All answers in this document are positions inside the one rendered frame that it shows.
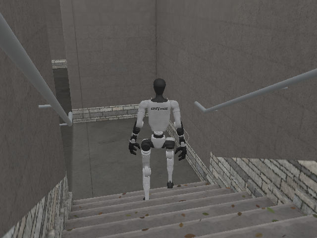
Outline stairs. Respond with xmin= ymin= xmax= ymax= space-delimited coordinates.
xmin=61 ymin=181 xmax=317 ymax=238

